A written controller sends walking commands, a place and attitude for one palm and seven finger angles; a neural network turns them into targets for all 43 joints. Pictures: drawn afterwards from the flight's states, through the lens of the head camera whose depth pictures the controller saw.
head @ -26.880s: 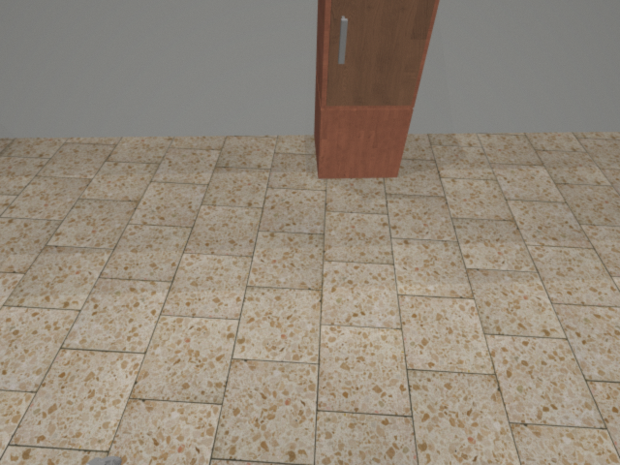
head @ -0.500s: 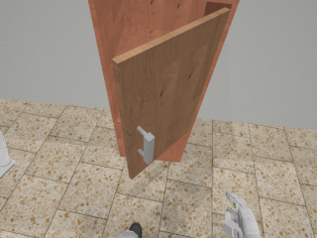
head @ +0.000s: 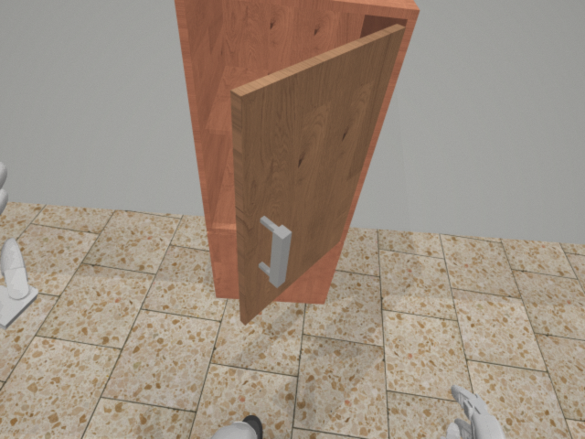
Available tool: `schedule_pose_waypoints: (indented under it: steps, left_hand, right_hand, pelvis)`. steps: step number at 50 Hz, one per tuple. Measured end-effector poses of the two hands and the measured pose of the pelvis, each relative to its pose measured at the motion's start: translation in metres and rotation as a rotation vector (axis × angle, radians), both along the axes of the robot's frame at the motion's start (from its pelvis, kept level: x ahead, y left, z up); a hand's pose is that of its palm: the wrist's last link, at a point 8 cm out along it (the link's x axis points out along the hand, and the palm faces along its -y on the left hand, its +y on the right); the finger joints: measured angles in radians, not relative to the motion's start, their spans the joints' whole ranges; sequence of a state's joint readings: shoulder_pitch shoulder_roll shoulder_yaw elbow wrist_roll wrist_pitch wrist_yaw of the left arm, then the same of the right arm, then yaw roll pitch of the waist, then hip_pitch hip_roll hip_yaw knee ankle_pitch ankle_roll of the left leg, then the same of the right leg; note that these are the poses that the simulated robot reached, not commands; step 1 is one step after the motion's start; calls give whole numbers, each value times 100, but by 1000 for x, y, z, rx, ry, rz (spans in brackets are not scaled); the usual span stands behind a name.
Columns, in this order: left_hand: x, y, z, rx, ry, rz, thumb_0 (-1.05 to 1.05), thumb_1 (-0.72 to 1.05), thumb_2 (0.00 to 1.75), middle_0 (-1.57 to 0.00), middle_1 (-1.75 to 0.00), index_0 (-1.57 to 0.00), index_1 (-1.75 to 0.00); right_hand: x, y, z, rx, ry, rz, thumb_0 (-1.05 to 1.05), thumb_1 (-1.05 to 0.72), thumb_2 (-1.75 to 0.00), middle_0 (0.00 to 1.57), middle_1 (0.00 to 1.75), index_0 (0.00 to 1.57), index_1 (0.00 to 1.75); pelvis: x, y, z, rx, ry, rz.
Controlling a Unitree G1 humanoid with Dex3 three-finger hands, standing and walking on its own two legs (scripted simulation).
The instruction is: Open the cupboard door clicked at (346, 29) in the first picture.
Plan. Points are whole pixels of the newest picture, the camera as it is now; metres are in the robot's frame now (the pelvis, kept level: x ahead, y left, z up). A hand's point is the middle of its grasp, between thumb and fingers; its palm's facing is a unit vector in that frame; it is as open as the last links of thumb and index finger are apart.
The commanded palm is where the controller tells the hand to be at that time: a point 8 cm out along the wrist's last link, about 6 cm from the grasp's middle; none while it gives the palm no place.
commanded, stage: stop stepping back and stand still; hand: left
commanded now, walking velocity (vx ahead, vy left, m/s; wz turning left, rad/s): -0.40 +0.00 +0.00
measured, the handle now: (271, 252) +0.44 +0.06 -0.05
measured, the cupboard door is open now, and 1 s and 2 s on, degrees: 48 48 48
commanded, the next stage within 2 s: let the arm hang, fingers relaxed in 0.94 s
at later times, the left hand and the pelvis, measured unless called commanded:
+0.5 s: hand out of the picture +0.15 +0.27 +0.18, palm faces +0.33 -0.83 -0.45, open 7.5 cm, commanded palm +0.10 +0.32 +0.19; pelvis -0.05 +0.03 +0.03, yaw -2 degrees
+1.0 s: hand (6, 354) +0.15 +0.25 +0.18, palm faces +0.37 -0.80 -0.47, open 7.5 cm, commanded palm +0.09 +0.30 +0.19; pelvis -0.06 +0.00 +0.02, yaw -2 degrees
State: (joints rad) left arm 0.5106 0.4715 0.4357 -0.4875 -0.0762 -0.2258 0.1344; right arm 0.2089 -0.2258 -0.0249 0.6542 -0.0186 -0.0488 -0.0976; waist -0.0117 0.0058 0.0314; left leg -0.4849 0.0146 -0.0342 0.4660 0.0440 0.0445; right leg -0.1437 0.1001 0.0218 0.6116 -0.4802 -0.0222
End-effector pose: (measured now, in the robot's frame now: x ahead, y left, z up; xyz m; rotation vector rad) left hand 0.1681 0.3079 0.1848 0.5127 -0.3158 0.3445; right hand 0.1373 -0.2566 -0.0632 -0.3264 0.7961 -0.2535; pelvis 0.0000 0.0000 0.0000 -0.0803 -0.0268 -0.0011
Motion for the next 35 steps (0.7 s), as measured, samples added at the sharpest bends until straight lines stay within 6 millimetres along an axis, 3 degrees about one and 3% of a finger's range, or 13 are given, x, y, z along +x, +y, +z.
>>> schedule_pose_waypoints:
  steps: [6,9,11,15,19,25,31,35]
  left_hand:
    - [-24,-4,10,31,-1,-40,2,89,89,-21,-31,-21,-30]
    - [-39,-6,17,28,-18,-61,2,89,89,-21,-31,-21,-30]
    - [-42,3,16,23,-36,-46,2,88,89,-22,-31,-21,-30]
    - [-38,30,8,-20,-6,43,1,88,89,-22,-31,-21,-30]
    - [-43,30,12,-52,55,63,2,89,89,-21,-31,-21,-30]
    - [-60,5,15,-30,138,-9,2,89,89,-21,-31,-20,-30]
    - [-73,-1,14,30,158,29,2,89,89,-21,-31,-21,-30]
    - [-79,-2,8,-14,128,71,2,88,89,-21,-31,-21,-30]
  right_hand:
    - [-5,39,0,95,-56,78,1,-91,-90,20,30,20,30]
    - [-15,52,1,103,-43,79,1,-90,-90,20,30,20,30]
    - [-20,57,-2,91,-46,70,1,-90,-90,21,30,21,30]
    - [-34,70,-1,103,-35,62,1,-90,-90,20,30,21,30]
    - [-49,79,15,139,-49,72,1,-90,-90,20,30,21,30]
    - [-61,68,24,139,-76,57,1,-90,-90,21,30,21,30]
    - [-64,40,7,130,-84,37,1,-90,-90,21,30,21,30]
    - [-72,21,0,122,-63,2,1,-90,-90,20,30,20,30]
  pelvis:
    - [-31,5,0,12,42,-27]
    - [-29,15,3,26,38,-40]
    - [-25,23,0,18,46,-31]
    - [-39,30,8,44,30,-21]
    - [-47,31,25,30,26,-31]
    - [-54,26,31,37,30,-40]
    - [-69,15,19,66,12,-34]
    - [-66,8,15,57,4,-44]
